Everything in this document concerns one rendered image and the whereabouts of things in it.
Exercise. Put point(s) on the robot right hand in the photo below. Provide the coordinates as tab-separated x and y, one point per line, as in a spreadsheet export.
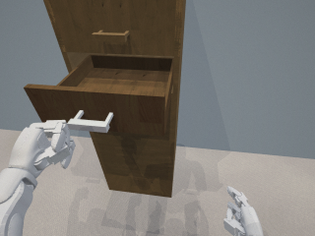
246	222

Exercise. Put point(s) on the robot left forearm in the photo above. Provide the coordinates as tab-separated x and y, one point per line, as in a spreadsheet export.
16	187

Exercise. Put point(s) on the robot left hand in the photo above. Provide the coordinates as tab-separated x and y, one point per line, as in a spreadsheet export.
33	151

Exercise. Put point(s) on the cabinet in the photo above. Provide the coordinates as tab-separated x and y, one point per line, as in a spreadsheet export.
132	163

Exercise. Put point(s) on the drawer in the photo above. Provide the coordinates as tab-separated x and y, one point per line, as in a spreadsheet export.
136	89

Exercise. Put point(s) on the handle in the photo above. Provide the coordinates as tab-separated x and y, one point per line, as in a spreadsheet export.
109	36
79	124

